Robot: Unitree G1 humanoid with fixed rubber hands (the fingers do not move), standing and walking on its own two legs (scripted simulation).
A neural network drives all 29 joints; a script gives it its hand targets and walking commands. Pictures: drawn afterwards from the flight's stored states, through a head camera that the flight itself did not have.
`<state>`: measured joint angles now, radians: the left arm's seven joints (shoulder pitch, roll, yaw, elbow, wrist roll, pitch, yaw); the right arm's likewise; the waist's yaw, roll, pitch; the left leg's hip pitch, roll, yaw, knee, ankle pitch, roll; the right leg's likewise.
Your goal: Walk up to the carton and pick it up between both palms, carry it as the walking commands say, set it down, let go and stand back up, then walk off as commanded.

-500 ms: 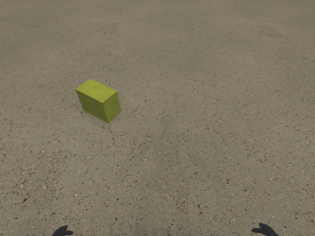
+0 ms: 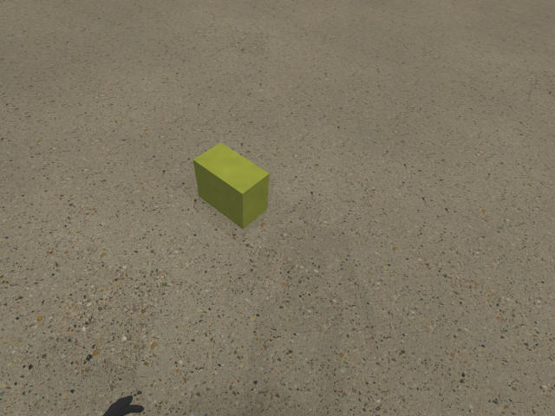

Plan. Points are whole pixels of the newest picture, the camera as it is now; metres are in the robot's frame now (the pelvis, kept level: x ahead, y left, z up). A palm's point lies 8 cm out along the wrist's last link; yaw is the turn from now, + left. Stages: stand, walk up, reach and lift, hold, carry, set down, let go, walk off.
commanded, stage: walk up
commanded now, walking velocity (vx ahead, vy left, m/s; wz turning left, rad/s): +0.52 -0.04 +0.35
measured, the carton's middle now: (231, 185) +1.18 +0.14 -0.66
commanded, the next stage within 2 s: none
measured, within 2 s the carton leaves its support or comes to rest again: neither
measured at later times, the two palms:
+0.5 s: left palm (119, 356) +0.27 +0.27 -0.16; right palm (395, 315) +0.33 -0.23 -0.13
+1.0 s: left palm (134, 212) +0.58 +0.32 -0.14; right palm (361, 236) +0.52 -0.20 -0.14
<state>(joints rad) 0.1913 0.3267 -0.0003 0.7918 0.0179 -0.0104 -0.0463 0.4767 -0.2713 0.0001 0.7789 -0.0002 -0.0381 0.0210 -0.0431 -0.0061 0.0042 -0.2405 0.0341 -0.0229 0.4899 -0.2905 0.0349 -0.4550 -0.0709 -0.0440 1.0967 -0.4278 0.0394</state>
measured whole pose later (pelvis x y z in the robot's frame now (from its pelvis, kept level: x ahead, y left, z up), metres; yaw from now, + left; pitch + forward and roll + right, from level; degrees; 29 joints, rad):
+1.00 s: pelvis +0.51 +0.06 -0.02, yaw +10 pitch +1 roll +0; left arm 0.15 0.25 0.00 0.92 0.02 -0.05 -0.04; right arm 0.39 -0.26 0.00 0.98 0.00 -0.07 -0.01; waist -0.06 -0.01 0.06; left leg -0.28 0.05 -0.02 1.06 -0.48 -0.01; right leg -0.33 -0.08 -0.10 0.59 -0.28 0.00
